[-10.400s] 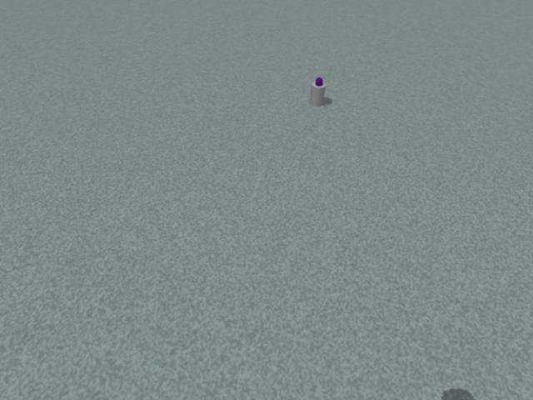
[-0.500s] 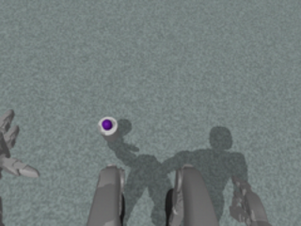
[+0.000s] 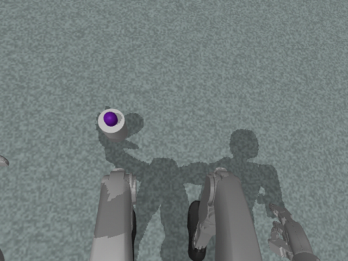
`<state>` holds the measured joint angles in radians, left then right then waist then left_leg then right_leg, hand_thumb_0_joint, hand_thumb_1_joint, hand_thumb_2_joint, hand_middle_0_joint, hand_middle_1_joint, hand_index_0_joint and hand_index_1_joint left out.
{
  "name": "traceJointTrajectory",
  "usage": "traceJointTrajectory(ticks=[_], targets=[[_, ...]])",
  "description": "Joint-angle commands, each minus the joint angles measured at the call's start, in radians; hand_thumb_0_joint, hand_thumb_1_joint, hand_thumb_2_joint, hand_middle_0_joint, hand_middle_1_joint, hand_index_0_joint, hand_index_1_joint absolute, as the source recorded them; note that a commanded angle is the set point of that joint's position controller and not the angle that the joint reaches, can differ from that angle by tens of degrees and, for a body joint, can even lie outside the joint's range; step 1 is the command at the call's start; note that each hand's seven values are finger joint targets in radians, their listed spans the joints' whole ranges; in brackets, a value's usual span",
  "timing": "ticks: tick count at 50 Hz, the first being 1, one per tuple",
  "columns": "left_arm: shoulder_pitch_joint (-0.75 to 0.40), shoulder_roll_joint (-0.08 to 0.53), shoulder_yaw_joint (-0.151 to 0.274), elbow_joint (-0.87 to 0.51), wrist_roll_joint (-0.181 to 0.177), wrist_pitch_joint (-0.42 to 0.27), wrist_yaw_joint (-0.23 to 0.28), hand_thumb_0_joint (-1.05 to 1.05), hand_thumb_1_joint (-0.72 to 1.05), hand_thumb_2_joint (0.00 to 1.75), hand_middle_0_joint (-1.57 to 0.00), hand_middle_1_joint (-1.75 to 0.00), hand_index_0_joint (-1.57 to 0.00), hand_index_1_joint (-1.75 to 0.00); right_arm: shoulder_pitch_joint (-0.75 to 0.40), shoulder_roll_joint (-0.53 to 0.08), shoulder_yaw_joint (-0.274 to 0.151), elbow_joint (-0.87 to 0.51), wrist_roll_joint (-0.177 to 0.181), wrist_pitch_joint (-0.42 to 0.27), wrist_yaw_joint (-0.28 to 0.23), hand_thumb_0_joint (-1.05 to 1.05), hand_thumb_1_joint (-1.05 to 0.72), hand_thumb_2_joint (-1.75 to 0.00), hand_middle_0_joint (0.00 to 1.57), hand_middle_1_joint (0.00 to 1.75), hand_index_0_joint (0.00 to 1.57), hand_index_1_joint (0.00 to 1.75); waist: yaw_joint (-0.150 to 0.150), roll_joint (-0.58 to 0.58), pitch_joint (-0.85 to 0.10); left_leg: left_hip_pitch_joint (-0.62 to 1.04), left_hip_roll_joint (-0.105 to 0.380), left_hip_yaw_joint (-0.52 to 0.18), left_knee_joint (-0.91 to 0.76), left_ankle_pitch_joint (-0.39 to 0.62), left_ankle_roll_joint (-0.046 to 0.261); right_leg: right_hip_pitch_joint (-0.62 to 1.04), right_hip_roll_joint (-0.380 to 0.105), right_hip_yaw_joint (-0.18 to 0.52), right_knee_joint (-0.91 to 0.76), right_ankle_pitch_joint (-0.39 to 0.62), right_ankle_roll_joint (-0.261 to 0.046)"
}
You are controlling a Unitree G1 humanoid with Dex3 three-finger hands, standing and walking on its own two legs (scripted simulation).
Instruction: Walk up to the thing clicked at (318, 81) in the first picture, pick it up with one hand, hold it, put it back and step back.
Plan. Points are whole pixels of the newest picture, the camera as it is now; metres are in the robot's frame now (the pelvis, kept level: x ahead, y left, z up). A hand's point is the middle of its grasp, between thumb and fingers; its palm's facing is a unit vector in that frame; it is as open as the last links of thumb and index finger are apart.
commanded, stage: go down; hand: left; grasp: from the side
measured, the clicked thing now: (113, 124) +0.50 +0.20 -0.37
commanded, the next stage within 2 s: none
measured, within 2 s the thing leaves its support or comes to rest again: neither
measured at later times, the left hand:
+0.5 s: hand out of the picture +0.39 +0.39 -0.05, palm faces +0.15 -0.98 -0.11, open 17.3 cm
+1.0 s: hand out of the picture +0.40 +0.39 -0.06, palm faces +0.14 -0.99 -0.09, open 17.3 cm
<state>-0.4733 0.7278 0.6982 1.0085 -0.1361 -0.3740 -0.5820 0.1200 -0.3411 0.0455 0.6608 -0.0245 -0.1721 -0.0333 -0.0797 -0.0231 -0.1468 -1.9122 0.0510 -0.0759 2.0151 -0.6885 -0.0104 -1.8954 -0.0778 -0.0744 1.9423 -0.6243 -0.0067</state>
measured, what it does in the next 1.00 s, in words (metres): lowers itself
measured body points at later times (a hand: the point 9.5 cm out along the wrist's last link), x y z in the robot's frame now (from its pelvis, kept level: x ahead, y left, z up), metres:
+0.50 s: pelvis -0.01 +0.01 -0.05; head +0.20 +0.06 +0.35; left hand +0.38 +0.44 -0.04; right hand +0.14 -0.28 -0.15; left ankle +0.07 +0.13 -0.42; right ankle +0.10 -0.13 -0.42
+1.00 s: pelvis -0.01 +0.01 -0.07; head +0.19 +0.07 +0.32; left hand +0.39 +0.45 -0.06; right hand +0.12 -0.28 -0.17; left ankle +0.07 +0.13 -0.42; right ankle +0.10 -0.13 -0.42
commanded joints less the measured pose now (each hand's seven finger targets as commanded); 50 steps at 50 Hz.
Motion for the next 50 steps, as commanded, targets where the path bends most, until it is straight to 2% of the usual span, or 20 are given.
traceJointTrajectory(ticks=[1, 3, 5, 7, 9, 11, 13, 17, 20, 21, 25, 28, 30, 34, 40, 43, 46, 47, 48, 50], targets=[[-0.198, 0.407, 0.074, -0.191, -0.033, -0.063, -0.019, 0.0, -0.5, 0.05, -0.05, -0.06, -0.05, -0.06, 0.096, -0.223, -0.077, -0.071, 0.003, -0.038, -0.012, 0.0, -0.92, -0.91, 0.2, 0.3, 0.2, 0.3, 0.043, 0.222, -0.556, 0.365, -0.028, 0.011, -0.277, 0.076, 0.029, 0.28, 0.049, 0.015, -0.168, 0.057, -0.029], [-0.21, 0.408, 0.074, -0.184, -0.035, -0.061, -0.027, 0.0, -0.51, 0.05, -0.05, -0.06, -0.05, -0.06, 0.108, -0.225, -0.074, -0.065, 0.004, -0.039, -0.013, 0.0, -0.92, -0.91, 0.2, 0.3, 0.2, 0.3, 0.034, 0.226, -0.567, 0.366, -0.028, 0.007, -0.262, 0.088, 0.028, 0.267, 0.048, 0.006, -0.15, 0.067, -0.03], [-0.21, 0.427, 0.089, -0.19, -0.041, -0.06, -0.033, 0.0, -0.51, 0.05, -0.05, -0.06, -0.05, -0.06, 0.113, -0.229, -0.071, -0.064, 0.002, -0.042, -0.013, 0.0, -0.92, -0.91, 0.2, 0.3, 0.2, 0.3, 0.043, 0.234, -0.6, 0.383, -0.031, 0.008, -0.245, 0.138, 0.025, 0.269, 0.047, 0.006, -0.131, 0.103, -0.032], [-0.233, 0.41, 0.07, -0.198, -0.042, -0.058, -0.044, 0.0, -0.52, 0.05, -0.05, -0.07, -0.05, -0.07, 0.121, -0.233, -0.071, -0.06, 0.003, -0.041, -0.013, 0.0, -0.92, -0.91, 0.2, 0.3, 0.2, 0.3, 0.03, 0.258, -0.596, 0.399, -0.03, 0.0, -0.238, 0.155, 0.022, 0.235, 0.045, -0.001, -0.111, 0.113, -0.035], [-0.217, 0.436, 0.094, -0.183, -0.041, -0.054, -0.044, 0.0, -0.52, 0.05, -0.05, -0.06, -0.05, -0.06, 0.122, -0.238, -0.07, -0.053, 0.001, -0.041, -0.014, 0.0, -0.93, -0.91, 0.2, 0.3, 0.2, 0.3, 0.038, 0.262, -0.598, 0.398, -0.031, -0.003, -0.227, 0.167, 0.021, 0.221, 0.042, -0.002, -0.099, 0.121, -0.035], [-0.247, 0.427, 0.087, -0.186, -0.044, -0.056, -0.048, 0.0, -0.5, 0.06, -0.05, -0.06, -0.04, -0.06, 0.121, -0.236, -0.068, -0.053, 0.001, -0.04, -0.012, 0.0, -0.92, -0.91, 0.2, 0.3, 0.2, 0.3, 0.028, 0.255, -0.582, 0.373, -0.031, -0.004, -0.216, 0.153, 0.024, 0.207, 0.042, -0.004, -0.089, 0.113, -0.034], [-0.252, 0.452, 0.101, -0.192, -0.042, -0.056, -0.049, 0.0, -0.5, 0.06, -0.05, -0.06, -0.05, -0.06, 0.118, -0.242, -0.068, -0.055, 0.001, -0.039, -0.01, 0.0, -0.92, -0.91, 0.2, 0.3, 0.2, 0.3, 0.037, 0.261, -0.585, 0.372, -0.03, -0.008, -0.212, 0.146, 0.024, 0.189, 0.041, -0.005, -0.075, 0.107, -0.035], [-0.267, 0.46, 0.11, -0.176, -0.048, -0.056, -0.058, 0.0, -0.51, 0.06, -0.05, -0.06, -0.04, -0.07, 0.121, -0.245, -0.065, -0.054, 0.0, -0.036, -0.009, 0.0, -0.92, -0.91, 0.2, 0.3, 0.2, 0.3, 0.026, 0.247, -0.575, 0.343, -0.032, -0.01, -0.193, 0.121, 0.027, 0.171, 0.04, -0.008, -0.061, 0.089, -0.032], [-0.257, 0.474, 0.123, -0.165, -0.052, -0.056, -0.064, 0.0, -0.53, 0.07, -0.05, -0.07, -0.04, -0.07, 0.122, -0.243, -0.059, -0.056, -0.002, -0.035, -0.008, 0.0, -0.93, -0.91, 0.2, 0.3, 0.2, 0.3, 0.033, 0.221, -0.597, 0.317, -0.038, 0.011, -0.158, 0.164, 0.032, 0.204, 0.04, -0.002, -0.058, 0.116, -0.031], [-0.263, 0.457, 0.109, -0.152, -0.051, -0.054, -0.067, 0.0, -0.52, 0.08, -0.05, -0.07, -0.04, -0.08, 0.13, -0.244, -0.058, -0.054, -0.002, -0.035, -0.006, 0.0, -0.92, -0.91, 0.2, 0.3, 0.2, 0.3, 0.019, 0.229, -0.587, 0.319, -0.037, 0.007, -0.157, 0.174, 0.029, 0.19, 0.04, -0.004, -0.048, 0.121, -0.033], [-0.294, 0.487, 0.12, -0.166, -0.046, -0.052, -0.073, 0.0, -0.53, 0.07, -0.05, -0.07, -0.04, -0.07, 0.14, -0.249, -0.058, -0.047, -0.006, -0.032, -0.004, 0.0, -0.92, -0.91, 0.2, 0.3, 0.2, 0.3, 0.019, 0.241, -0.605, 0.318, -0.038, 0.014, -0.138, 0.186, 0.029, 0.189, 0.039, -0.003, -0.038, 0.129, -0.033], [-0.315, 0.479, 0.115, -0.146, -0.044, -0.052, -0.08, 0.0, -0.52, 0.08, -0.05, -0.07, -0.04, -0.07, 0.136, -0.254, -0.057, -0.048, -0.007, -0.028, -0.003, 0.0, -0.92, -0.91, 0.2, 0.3, 0.2, 0.3, 0.01, 0.245, -0.572, 0.315, -0.035, 0.002, -0.137, 0.149, 0.029, 0.143, 0.039, -0.008, -0.027, 0.106, -0.032], [-0.352, 0.518, 0.124, -0.16, -0.042, -0.058, -0.08, 0.0, -0.52, 0.08, -0.05, -0.06, -0.04, -0.07, 0.129, -0.255, -0.054, -0.05, -0.009, -0.027, -0.003, 0.0, -0.92, -0.91, 0.2, 0.3, 0.2, 0.3, 0.016, 0.247, -0.559, 0.278, -0.035, 0.01, -0.132, 0.093, 0.034, 0.146, 0.04, -0.004, -0.031, 0.063, -0.03], [-0.353, 0.516, 0.117, -0.133, -0.043, -0.058, -0.086, 0.0, -0.52, 0.08, -0.04, -0.07, -0.04, -0.07, 0.124, -0.254, -0.047, -0.051, -0.011, -0.028, -0.002, 0.0, -0.92, -0.91, 0.2, 0.3, 0.2, 0.3, 0.008, 0.228, -0.548, 0.24, -0.038, 0.022, -0.112, 0.077, 0.04, 0.153, 0.042, -0.004, -0.029, 0.05, -0.026], [-0.357, 0.54, 0.131, -0.128, -0.039, -0.056, -0.091, 0.0, -0.52, 0.09, -0.05, -0.07, -0.04, -0.08, 0.131, -0.263, -0.044, -0.053, -0.012, -0.023, 0.0, 0.0, -0.92, -0.91, 0.2, 0.3, 0.2, 0.3, 0.015, 0.251, -0.57, 0.259, -0.038, 0.014, -0.105, 0.101, 0.034, 0.129, 0.04, -0.01, -0.002, 0.07, -0.03], [-0.362, 0.539, 0.127, -0.105, -0.042, -0.054, -0.094, 0.0, -0.52, 0.08, -0.05, -0.07, -0.04, -0.08, 0.132, -0.262, -0.042, -0.051, -0.011, -0.024, 0.0, 0.0, -0.92, -0.91, 0.2, 0.3, 0.2, 0.3, 0.004, 0.233, -0.544, 0.223, -0.038, 0.018, -0.091, 0.073, 0.039, 0.123, 0.043, -0.009, -0.007, 0.047, -0.028], [-0.384, 0.565, 0.136, -0.134, -0.043, -0.062, -0.095, 0.0, -0.52, 0.09, -0.05, -0.07, -0.04, -0.08, 0.138, -0.262, -0.036, -0.049, -0.014, -0.023, 0.002, 0.0, -0.92, -0.91, 0.2, 0.3, 0.2, 0.3, 0.005, 0.239, -0.569, 0.219, -0.04, 0.023, -0.078, 0.115, 0.038, 0.147, 0.043, -0.01, 0.006, 0.076, -0.028], [-0.365, 0.55, 0.138, -0.109, -0.04, -0.06, -0.098, 0.0, -0.53, 0.09, -0.05, -0.08, -0.04, -0.08, 0.141, -0.268, -0.039, -0.049, -0.014, -0.022, 0.002, 0.0, -0.92, -0.91, 0.2, 0.3, 0.2, 0.3, 0.005, 0.254, -0.571, 0.255, -0.039, 0.012, -0.081, 0.137, 0.034, 0.123, 0.041, -0.015, 0.019, 0.095, -0.031], [-0.368, 0.572, 0.144, -0.113, -0.038, -0.059, -0.096, 0.0, -0.52, 0.08, -0.05, -0.07, -0.04, -0.08, 0.137, -0.269, -0.039, -0.051, -0.013, -0.022, 0.003, 0.0, -0.91, -0.91, 0.2, 0.3, 0.2, 0.3, 0.01, 0.255, -0.568, 0.243, -0.038, 0.012, -0.081, 0.122, 0.034, 0.117, 0.041, -0.014, 0.021, 0.08, -0.031], [-0.389, 0.561, 0.135, -0.121, -0.037, -0.062, -0.1, 0.0, -0.53, 0.09, -0.05, -0.08, -0.04, -0.08, 0.14, -0.271, -0.04, -0.049, -0.011, -0.02, 0.002, 0.0, -0.91, -0.91, 0.2, 0.3, 0.2, 0.3, 0.0, 0.262, -0.554, 0.245, -0.037, 0.004, -0.087, 0.102, 0.034, 0.096, 0.04, -0.018, 0.025, 0.07, -0.031]])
